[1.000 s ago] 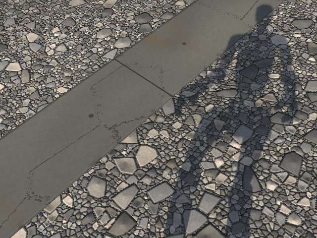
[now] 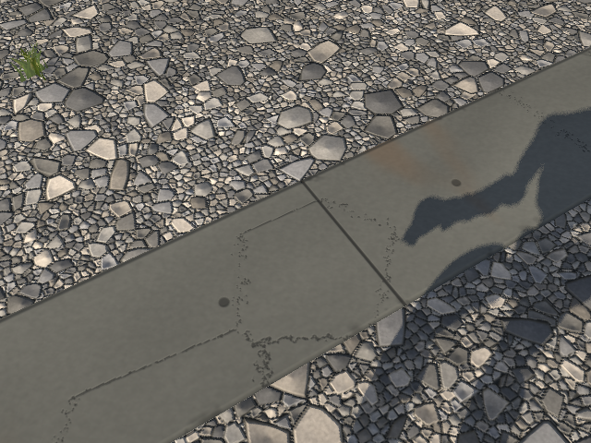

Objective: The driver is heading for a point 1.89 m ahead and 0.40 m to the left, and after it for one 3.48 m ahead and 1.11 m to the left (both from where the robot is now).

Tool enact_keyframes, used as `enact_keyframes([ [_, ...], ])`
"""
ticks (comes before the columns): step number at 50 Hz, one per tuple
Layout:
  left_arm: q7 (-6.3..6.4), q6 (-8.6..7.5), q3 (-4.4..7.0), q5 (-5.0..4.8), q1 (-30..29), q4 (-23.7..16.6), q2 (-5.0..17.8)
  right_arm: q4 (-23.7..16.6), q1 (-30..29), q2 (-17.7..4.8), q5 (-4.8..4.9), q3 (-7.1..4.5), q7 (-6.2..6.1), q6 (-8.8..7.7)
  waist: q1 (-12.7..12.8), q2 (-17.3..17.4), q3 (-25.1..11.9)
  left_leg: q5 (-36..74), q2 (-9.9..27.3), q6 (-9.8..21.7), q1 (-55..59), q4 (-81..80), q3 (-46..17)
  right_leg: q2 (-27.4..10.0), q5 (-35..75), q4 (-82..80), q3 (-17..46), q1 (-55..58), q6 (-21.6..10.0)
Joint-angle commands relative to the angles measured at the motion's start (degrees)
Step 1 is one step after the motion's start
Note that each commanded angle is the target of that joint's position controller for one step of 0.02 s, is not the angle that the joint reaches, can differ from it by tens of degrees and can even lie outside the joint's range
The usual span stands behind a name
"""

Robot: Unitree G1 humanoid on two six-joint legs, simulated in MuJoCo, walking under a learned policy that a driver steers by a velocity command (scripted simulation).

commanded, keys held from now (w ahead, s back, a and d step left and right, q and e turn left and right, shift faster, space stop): q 0.66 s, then no key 0.34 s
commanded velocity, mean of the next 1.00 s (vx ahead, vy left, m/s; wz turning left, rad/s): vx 0.07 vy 0.00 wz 0.49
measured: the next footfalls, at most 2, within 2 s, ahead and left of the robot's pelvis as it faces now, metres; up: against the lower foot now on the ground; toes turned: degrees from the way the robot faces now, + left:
left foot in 0.28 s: +0.22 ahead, +0.15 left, +0.00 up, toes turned +11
right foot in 0.70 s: +0.26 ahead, -0.08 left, +0.00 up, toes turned +29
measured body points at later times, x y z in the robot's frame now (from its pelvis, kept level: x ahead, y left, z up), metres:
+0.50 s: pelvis +0.13 +0.03 +0.00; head +0.18 +0.07 +0.44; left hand +0.21 +0.35 -0.11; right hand +0.37 -0.19 -0.08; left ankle +0.18 +0.14 -0.74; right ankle +0.17 -0.12 -0.68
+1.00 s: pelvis +0.16 +0.00 +0.00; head +0.19 +0.00 +0.45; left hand +0.14 +0.30 -0.10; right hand +0.42 -0.17 -0.10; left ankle +0.07 +0.12 -0.72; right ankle +0.22 -0.10 -0.74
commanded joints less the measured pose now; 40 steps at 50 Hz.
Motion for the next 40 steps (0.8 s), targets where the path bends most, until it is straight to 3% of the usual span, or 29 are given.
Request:
enact_keyframes([
  [1, 0.21, -0.75, 2.01, -0.12, -1.36, -1.36, 7.01, -5.01, 1.72, -2.46, -0.27, -0.99, 0.06, 0.89, -0.29, -9.33, -2.94, 3.0, 4.58, -1.71, -5.91, -4.01, -0.13, -16.54, 30.59, -10.9, 9.11, 5.15, -11.28],
  [3, 0.61, -0.45, 2.73, -0.38, -2.22, -0.37, 9.07, -6.26, 0.04, -1.73, -0.72, -0.59, 0.49, 1.06, -0.3, -8.72, -4.04, 8.87, 5.16, -1.83, -5.1, -10.67, 0.53, -16.95, 31.83, -11.69, 5.82, 5.84, -11.8],
  [7, 1.24, 0.9, 2.97, -1.46, -3.32, 0.93, 10.39, -7.89, -4.51, -2.28, -0.74, -0.54, 2.3, 0.75, 1.12, -7.27, -5.88, 21.03, 4.18, -0.14, 0.6, -23.43, 2.91, -15.52, 29.32, -10.47, -1.06, 7.45, -9.59],
  [11, 0.91, 1.89, 3.78, -3.13, -1.74, 2.29, 12.77, -10.86, -7.93, -4.7, -0.78, -1.75, 3.45, 1.45, 1.53, -6.91, -5.31, 16.79, 2.65, 2.63, 2.46, -30.82, 4.71, -17.34, 26.04, -3.91, -2.01, 11.22, -7.55],
  [13, 0.95, 2.37, 3.66, -3.62, -1.26, 2.61, 12.08, -10.48, -3.84, -6.63, -1.11, -3.07, 3.13, 1.49, -1.05, -4.94, -7.31, 20.58, -0.69, 5.37, 11.14, -38.25, 6.74, -14.66, 27.08, 7.04, -4.75, 9.8, -4.56],
  [14, 0.78, 2.36, 3.15, -2.35, 2.38, 3.05, 10.44, -9.96, 0.76, -11.04, -1.17, -4.67, 2.08, 1.43, -2.36, 2.01, -10.58, 39.92, 1.86, 8.36, 21.6, -41.09, 1.06, -10.45, 18.94, 18.99, -6.94, 3.72, -0.7],
  [15, 0.4, 2.4, 1.5, 1.12, 5.77, 1.18, 6.23, -11.62, 0.88, -17.14, -1.72, -5.43, 0.81, 1.56, 0.93, 17.86, -14.14, 64.61, 17.74, 18.83, 35.56, -38.99, -21.37, -1.78, -26.25, 39.8, -7.81, -15.58, 4.68],
  [16, 0.08, 2.62, 1.29, 0.46, 4.7, 1.29, 8.2, -13.25, 0.89, -13.91, -2.48, -4.18, 1.36, 0.7, -1.87, 12.17, -24.13, 51.87, 22.27, 25.45, 36.84, -43.06, -32.03, 0.55, -31.58, 48.98, 5.49, -18.91, 4.76],
  [17, 0.06, 3.18, 2.01, -1.37, 0.53, 0.85, 10.85, -13.18, -1.16, -11.23, -2.0, -3.48, 1.9, 0.03, -2.6, 5.61, -19.87, 45.35, 19.29, 22.92, 33.21, -44.6, -26.51, -1.47, -27.17, 50.29, 7.48, -20.83, 4.18],
  [18, 0.46, 3.6, 1.89, -1.45, -0.68, 0.53, 10.35, -12.48, -3.38, -9.78, -1.01, -3.11, 1.83, -0.3, -1.18, 2.85, -15.21, 39.15, 16.17, 19.46, 28.82, -45.03, -21.92, -2.94, -22.99, 47.28, 7.37, -21.64, 3.65],
  [19, 1.1, 3.99, 1.89, -0.79, -1.33, 0.89, 10.04, -12.54, -5.19, -8.83, -0.56, -2.79, 1.56, -0.1, -0.37, 0.8, -12.72, 34.95, 14.25, 17.31, 24.9, -45.92, -19.99, -4.02, -20.09, 43.54, 7.64, -20.94, 3.77],
  [21, 1.37, 4.7, 1.87, -0.65, -0.72, 1.09, 9.87, -13.27, -8.75, -8.97, -1.43, -2.61, 0.88, 0.6, 2.07, 3.01, -10.8, 33.3, 10.97, 15.86, 16.78, -47.61, -16.85, -3.08, -16.02, 37.73, 6.7, -14.52, 4.39],
  [23, 1.5, 4.89, 1.46, -0.74, 0.46, 1.8, 8.52, -13.27, -9.17, -9.14, -1.86, -2.86, 0.35, 0.83, 2.32, 3.7, -11.53, 33.91, 9.85, 16.06, 15.37, -47.66, -15.93, -1.8, -14.83, 31.77, 6.38, -11.66, 5.4],
  [27, 1.41, 5.16, 0.95, -0.76, -0.86, 1.53, 7.33, -12.76, -9.05, -9.82, -1.3, -3.35, -0.37, 1.49, 1.35, 4.7, -11.62, 23.86, 8.39, 15.31, 12.49, -47.87, -17.83, -0.45, -11.07, 22.46, 7.21, -7.38, 5.98],
  [31, 0.68, 4.69, 1.32, -1.06, -1.54, 0.74, 7.8, -12.54, -9.16, -9.39, -1.17, -3.32, -0.03, 2.16, 0.72, 6.77, -10.04, 16.23, 7.68, 13.85, 11.66, -47.6, -22.61, 0.6, -10.46, 14.87, 7.56, -4.47, 4.64],
  [34, 0.15, 4.01, 1.97, -0.77, 2.99, 1.95, 7.99, -12.36, -10.11, -8.2, -0.25, -2.93, -0.22, 2.75, 3.22, 6.46, -9.78, 13.83, 4.86, 10.14, 9.15, -43.71, -22.19, -0.42, -2.21, 0.09, 6.15, 4.35, 1.85],
  [35, 0.44, 4.09, 2.76, 0.28, 4.34, 1.77, 11.39, -12.0, -7.7, -5.55, -0.54, -2.12, -0.27, 2.71, 2.33, 0.22, -10.14, 5.91, 0.99, 6.63, 4.45, -36.34, -17.68, -9.48, -1.95, -5.07, 13.85, 9.14, -1.34],
  [36, 0.57, 4.57, 3.73, 1.67, 2.71, 1.82, 16.37, -13.6, -7.73, -4.45, -0.5, -1.93, -0.35, 2.31, 0.1, -16.36, -5.67, -5.71, -8.88, 3.14, -5.99, -25.52, -5.12, -19.78, 1.29, -10.01, 28.41, 7.56, -9.57],
  [37, 0.72, 4.15, 3.15, 2.5, 0.41, 0.02, 13.71, -12.66, -7.11, -8.69, -1.68, -3.16, -0.56, 1.6, 1.35, -15.9, -5.41, -9.66, -6.71, 0.63, -5.51, -11.46, -6.45, -24.29, 3.42, -10.99, 33.8, 3.53, -14.84],
  [38, 1.15, 3.95, 2.28, 1.79, -2.72, -0.92, 11.16, -11.09, -5.68, -10.36, -1.18, -4.04, -0.39, 1.62, -0.07, -11.85, -4.87, -6.5, -6.14, 0.04, -5.0, -5.3, -7.58, -21.79, 4.74, -9.78, 29.02, 2.75, -13.77],
  [40, 1.49, 3.84, 1.55, -0.43, -5.25, -1.07, 8.61, -8.57, -3.58, -7.96, -1.3, -3.7, -0.78, 2.49, -0.72, -9.27, -3.8, -1.15, -5.84, -1.93, -6.04, -0.88, -7.19, -16.23, 6.38, -7.48, 21.04, 5.13, -10.01],
])
Keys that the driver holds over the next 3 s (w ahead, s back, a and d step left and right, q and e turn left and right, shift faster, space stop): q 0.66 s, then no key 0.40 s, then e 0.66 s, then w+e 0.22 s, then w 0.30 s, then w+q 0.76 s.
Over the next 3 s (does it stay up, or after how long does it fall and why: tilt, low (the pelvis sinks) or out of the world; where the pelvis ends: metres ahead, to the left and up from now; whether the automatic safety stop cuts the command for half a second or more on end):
stays up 0.68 0.04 -0.03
